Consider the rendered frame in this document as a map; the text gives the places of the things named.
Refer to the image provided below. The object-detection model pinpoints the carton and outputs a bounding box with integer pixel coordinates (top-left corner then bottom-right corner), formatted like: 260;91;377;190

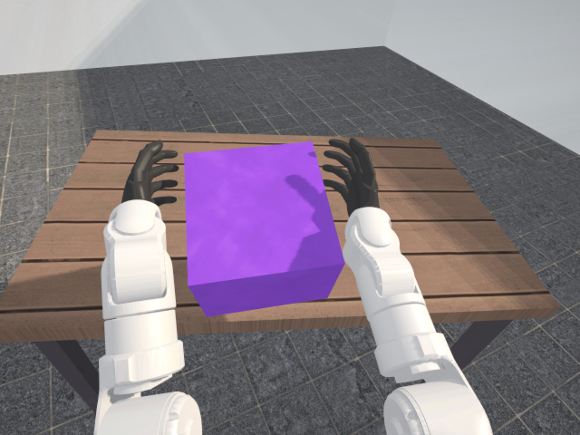
184;141;345;317

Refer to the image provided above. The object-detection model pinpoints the left robot hand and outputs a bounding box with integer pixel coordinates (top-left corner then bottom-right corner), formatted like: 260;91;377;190
121;140;179;206

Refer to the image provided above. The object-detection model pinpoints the right robot forearm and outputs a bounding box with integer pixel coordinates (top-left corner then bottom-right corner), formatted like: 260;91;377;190
343;207;493;435

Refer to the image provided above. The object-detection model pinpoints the right robot upper arm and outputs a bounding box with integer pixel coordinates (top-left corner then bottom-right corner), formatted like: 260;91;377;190
383;379;492;435

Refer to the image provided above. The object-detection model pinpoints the left robot forearm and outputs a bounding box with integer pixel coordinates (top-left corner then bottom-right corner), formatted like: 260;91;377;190
93;199;185;435

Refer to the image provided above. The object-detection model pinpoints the table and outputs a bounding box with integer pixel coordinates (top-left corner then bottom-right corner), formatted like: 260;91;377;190
0;130;561;414

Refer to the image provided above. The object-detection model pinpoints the right robot hand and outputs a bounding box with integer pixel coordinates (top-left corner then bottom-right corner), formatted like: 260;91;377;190
322;138;380;217

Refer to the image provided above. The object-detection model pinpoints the left robot upper arm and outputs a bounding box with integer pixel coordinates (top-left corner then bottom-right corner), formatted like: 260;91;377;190
96;391;202;435

